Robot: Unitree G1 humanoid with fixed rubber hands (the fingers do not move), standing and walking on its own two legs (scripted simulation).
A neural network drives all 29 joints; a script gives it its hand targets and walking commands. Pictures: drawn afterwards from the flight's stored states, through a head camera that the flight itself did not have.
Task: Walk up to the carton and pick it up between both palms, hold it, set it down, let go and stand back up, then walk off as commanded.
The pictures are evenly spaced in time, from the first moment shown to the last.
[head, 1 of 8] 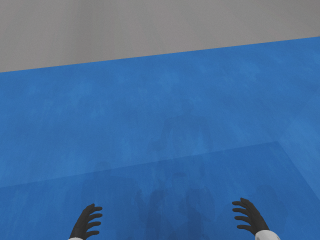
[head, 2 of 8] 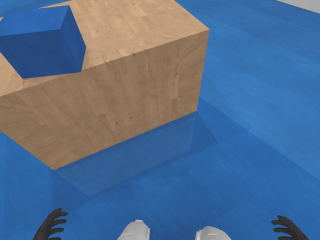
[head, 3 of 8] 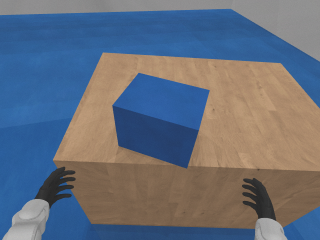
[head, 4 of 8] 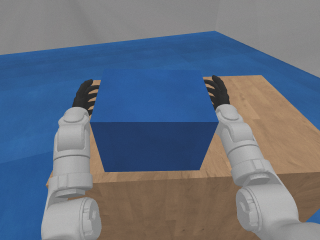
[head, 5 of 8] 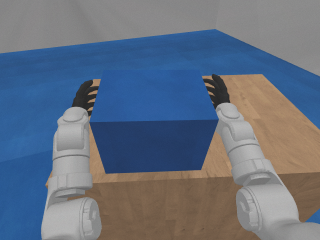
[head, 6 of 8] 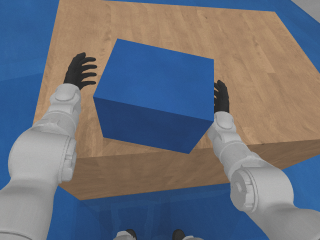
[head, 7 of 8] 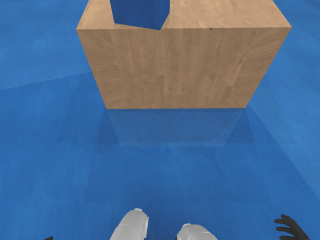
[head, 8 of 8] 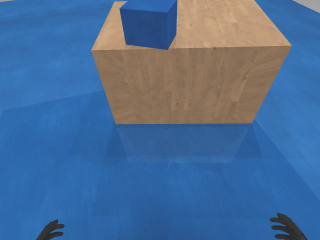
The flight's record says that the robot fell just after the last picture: no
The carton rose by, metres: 0.19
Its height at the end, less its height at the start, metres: +0.00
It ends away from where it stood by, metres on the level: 0.02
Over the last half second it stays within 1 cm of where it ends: yes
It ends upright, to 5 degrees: yes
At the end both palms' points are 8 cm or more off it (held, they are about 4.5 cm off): yes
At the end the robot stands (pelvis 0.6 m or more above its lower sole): yes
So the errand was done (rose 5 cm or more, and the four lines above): yes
